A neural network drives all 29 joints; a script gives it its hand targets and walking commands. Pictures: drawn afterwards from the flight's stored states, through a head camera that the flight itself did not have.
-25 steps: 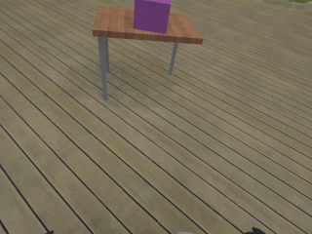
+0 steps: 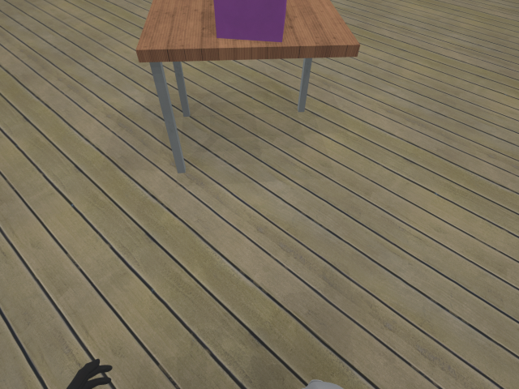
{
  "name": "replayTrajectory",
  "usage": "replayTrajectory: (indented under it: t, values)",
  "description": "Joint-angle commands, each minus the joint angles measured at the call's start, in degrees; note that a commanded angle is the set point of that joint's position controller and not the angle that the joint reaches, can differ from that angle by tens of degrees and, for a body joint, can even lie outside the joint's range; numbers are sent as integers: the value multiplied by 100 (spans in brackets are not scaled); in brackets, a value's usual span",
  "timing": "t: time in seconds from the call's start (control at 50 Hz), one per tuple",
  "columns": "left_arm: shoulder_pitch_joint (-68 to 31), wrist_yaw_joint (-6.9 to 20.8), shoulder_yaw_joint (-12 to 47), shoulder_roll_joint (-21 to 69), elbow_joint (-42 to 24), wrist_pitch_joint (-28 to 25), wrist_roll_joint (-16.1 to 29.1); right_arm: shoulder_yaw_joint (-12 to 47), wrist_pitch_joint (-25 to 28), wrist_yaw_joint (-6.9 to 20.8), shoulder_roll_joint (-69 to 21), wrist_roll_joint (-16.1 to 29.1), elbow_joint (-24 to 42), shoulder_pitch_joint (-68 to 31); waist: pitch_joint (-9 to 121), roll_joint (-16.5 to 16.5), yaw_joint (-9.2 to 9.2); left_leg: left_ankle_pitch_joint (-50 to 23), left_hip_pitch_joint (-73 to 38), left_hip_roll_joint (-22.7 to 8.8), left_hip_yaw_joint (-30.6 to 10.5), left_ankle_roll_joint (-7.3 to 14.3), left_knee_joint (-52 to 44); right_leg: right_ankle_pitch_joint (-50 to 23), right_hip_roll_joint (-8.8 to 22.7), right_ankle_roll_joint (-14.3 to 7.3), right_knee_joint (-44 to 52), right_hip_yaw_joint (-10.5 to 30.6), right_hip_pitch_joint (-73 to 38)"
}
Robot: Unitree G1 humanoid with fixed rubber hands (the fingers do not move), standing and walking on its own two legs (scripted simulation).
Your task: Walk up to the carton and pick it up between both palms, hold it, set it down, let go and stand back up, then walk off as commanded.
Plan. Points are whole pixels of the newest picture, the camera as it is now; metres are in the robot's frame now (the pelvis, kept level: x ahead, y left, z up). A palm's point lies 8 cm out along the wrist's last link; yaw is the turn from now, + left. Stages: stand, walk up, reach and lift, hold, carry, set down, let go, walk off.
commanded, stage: walk up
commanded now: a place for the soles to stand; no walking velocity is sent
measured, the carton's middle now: out of the picture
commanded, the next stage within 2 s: none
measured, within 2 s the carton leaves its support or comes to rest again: neither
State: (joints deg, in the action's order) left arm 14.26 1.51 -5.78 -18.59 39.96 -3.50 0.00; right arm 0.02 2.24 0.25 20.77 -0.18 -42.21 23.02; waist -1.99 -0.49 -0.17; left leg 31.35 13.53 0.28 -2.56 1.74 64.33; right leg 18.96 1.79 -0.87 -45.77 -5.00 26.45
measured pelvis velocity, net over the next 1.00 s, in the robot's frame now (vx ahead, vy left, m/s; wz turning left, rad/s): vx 0.37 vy -0.06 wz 0.17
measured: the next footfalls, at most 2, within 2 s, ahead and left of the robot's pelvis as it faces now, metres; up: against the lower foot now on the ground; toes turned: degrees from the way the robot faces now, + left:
left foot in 0.30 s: +0.33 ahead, +0.15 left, +0.00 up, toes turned +7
right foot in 0.70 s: +0.38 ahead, -0.16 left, +0.00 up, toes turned +1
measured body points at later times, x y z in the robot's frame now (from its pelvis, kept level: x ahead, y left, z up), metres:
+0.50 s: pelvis +0.21 +0.01 -0.02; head +0.19 +0.06 +0.43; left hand +0.27 +0.30 -0.15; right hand +0.31 -0.28 -0.09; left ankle +0.29 +0.14 -0.70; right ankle +0.16 -0.11 -0.65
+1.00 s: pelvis +0.37 -0.06 +0.00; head +0.39 -0.08 +0.44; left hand +0.34 +0.25 -0.09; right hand +0.50 -0.35 -0.12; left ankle +0.42 +0.08 -0.66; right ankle +0.34 -0.16 -0.70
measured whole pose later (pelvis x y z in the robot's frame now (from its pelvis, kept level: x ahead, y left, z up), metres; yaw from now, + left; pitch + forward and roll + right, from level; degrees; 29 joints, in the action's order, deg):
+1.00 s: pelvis +0.37 -0.06 +0.00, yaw +10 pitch -1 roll -1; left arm 27.9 -1.6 -5.1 -19.1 39.9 -3.0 0.0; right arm 0.0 1.6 0.4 24.5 -0.2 -41.2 19.3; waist -2.8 -4.5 0.1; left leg 23.2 36.2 -1.2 -3.0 1.3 63.4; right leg 30.0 1.8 -1.8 -48.0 -9.2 16.9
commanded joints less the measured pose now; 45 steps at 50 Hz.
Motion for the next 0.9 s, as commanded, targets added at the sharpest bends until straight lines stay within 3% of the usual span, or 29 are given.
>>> replayTrajectory:
  t: [0.0,0.02,0.06,0.12,0.16,0.2,0.22,0.24,0.26,0.28,0.3,0.32,0.34,0.36,0.4,0.48,0.54,0.58,0.6,0.62,0.64,0.66,0.68,0.7,0.72,0.74,0.78,0.82,0.88]
  values:
    - [1585,-353,-370,-1563,-435,-143,-371,-588,440,5,1264,-5,963,-735,684,653,-781,306,4117,-205,-741,-148,1686,-2949,2002,-1872,1613,2639,-4278]
    - [1385,-351,-375,-1575,-511,-171,-352,-625,411,55,1255,-1,913,-550,670,946,-628,217,3881,-228,-727,-101,1406,-2907,1889,-1733,1646,2264,-3900]
    - [913,-350,-380,-1689,-672,-202,-317,-652,296,113,1230,-13,962,-646,345,1116,-406,-35,3645,-467,-770,-93,602,-1762,1930,-1615,2023,1947,-2943]
    - [327,-279,-294,-1736,-903,-252,-323,-652,194,202,1143,-45,1102,-976,-525,1250,-134,-1239,2918,-827,-24,-136,-933,-772,2041,-1499,2819,1535,-1261]
    - [-91,-178,-255,-1761,-1003,-232,-328,-686,168,249,1116,-66,915,-631,-513,1455,79,-1992,1582,-617,360,-65,-1453,-113,1778,-1178,2587,876,-277]
    - [-377,-99,-216,-1731,-998,-154,-296,-768,148,220,1118,-76,621,35,-466,1256,497,-2790,239,-336,739,31,-1874,939,1637,-880,2116,334,560]
    - [-369,-66,-194,-1626,-1000,-119,-310,-849,152,163,1253,-88,442,475,-364,882,730,-2707,-547,-176,696,34,-1998,983,1475,-744,1431,195,918]
    - [-189,-37,-129,-1473,-965,-87,-338,-974,164,83,1518,-118,198,1069,87,197,961,-2141,-1394,15,363,39,-1943,548,1152,-596,-9,-94,1118]
    - [202,4,-55,-1171,-940,-34,-331,-1113,158,-25,1843,-131,96,1602,623,-807,1191,-703,-1832,-110,-415,8,-2437,348,531,-422,-1668,-482,1131]
    - [540,35,8,-856,-992,42,-273,-1128,137,-119,2051,-149,252,1629,707,-1768,1054,1610,-1350,-1090,-3053,266,-3875,1302,-223,-293,-3036,-386,1409]
    - [800,12,-149,-1375,-1161,123,-129,-1067,136,-162,2062,-94,699,1141,722,-1403,680,2977,-891,-1984,-5577,695,-5676,1347,-385,-237,-3312,476,1264]
    - [835,-5,-215,-1814,-1102,238,-132,-1052,142,-194,2183,-62,943,517,171,-950,385,3634,-295,-2337,-5695,1017,-6002,1336,-83,-212,-3593,619,1331]
    - [850,-7,-216,-1804,-957,281,-147,-1004,171,-210,2146,-43,1023,183,-178,-611,219,3357,-27,-2244,-5030,878,-5816,1125,120,-226,-3581,740,1397]
    - [853,-29,-198,-1678,-843,256,-164,-943,210,-228,2073,-101,950,89,-259,-655,157,2652,-52,-2118,-4261,787,-5451,1002,223,-216,-3435,852,1422]
    - [714,-60,-210,-1537,-769,226,-204,-893,286,-229,1911,-168,820,100,-379,-904,246,1881,182,-1949,-3417,908,-5096,915,375,-129,-3201,931,1396]
    - [399,-7,-293,-1624,-947,191,-265,-886,371,-187,1847,-243,897,-54,-442,-1054,307,1813,294,-2013,-2951,1442,-4861,1049,577,-39,-2740,939,1578]
    - [248,64,-324,-1607,-1042,140,-255,-925,379,-179,1925,-263,954,-296,-621,-1047,282,1848,647,-2136,-2634,1508,-4643,1469,693,-61,-1799,1005,1522]
    - [394,90,-354,-1674,-1019,112,-243,-948,360,-152,2002,-244,1010,-551,-637,-1191,169,1730,1128,-2125,-2389,1391,-4456,1343,645,-65,-1252,956,1044]
    - [749,87,-387,-1701,-921,94,-220,-951,339,-135,2046,-235,1021,-823,-638,-1272,-67,1693,1619,-2062,-2087,1263,-4221,1187,610,-81,-949,872,451]
    - [1371,58,-414,-1686,-678,63,-213,-922,306,-101,2038,-210,1064,-1255,-632,-1148,-535,1748,2580,-1860,-1616,1042,-3709,628,557,-133,-404,732,-813]
    - [2339,13,-486,-1647,-258,30,-201,-870,230,-70,1845,-189,1084,-1697,-349,-623,-1110,1689,3574,-1305,-620,644,-2577,452,254,-153,361,488,-2514]
    - [3070,-83,-578,-1787,131,-33,-238,-649,124,-36,1145,-175,1064,-1732,-304,1174,-1434,1383,4051,-388,348,227,-246,1470,137,50,1307,996,-2921]
    - [2845,-183,-538,-1941,-106,-97,-343,-403,104,-45,518,-61,1278,-1832,-497,2227,-1408,489,4789,383,101,-13,1285,3117,1273,-56,2618,3706,-2258]
    - [1928,-235,-556,-2195,-539,-76,-303,-546,73,-76,945,11,1385,-1632,-664,1364,-819,-227,4688,190,-501,-25,1235,4178,2001,-455,4095,5385,-1629]
    - [1313,-261,-581,-2386,-719,-136,-224,-736,41,-84,1463,36,1279,-1361,-889,1088,-481,-509,4497,-106,-640,-90,1205,4537,2356,-793,4468,6089,-1526]
    - [1135,-289,-531,-2270,-701,-202,-224,-794,38,-67,1763,-27,1134,-1234,-941,739,-339,-727,4406,-240,-618,-88,1309,4019,2312,-717,4168,5865,-1622]
    - [1316,-343,-448,-2031,-636,-244,-315,-763,87,-50,1725,-109,854,-963,-598,401,-276,-786,4025,-377,-461,-9,1064,1277,2041,-579,2929,4282,-1984]
    - [1586,-355,-341,-1771,-582,-235,-296,-691,149,-41,1436,-129,744,-771,-223,763,-312,-725,3886,-386,-385,83,711,-1542,1820,-532,2128,3060,-2549]
    - [1911,-404,-269,-1578,-581,-141,-302,-548,117,4,1184,-114,801,-991,-86,1208,-480,-716,3938,-340,-61,95,61,-2984,1550,-639,1811,2155,-3071]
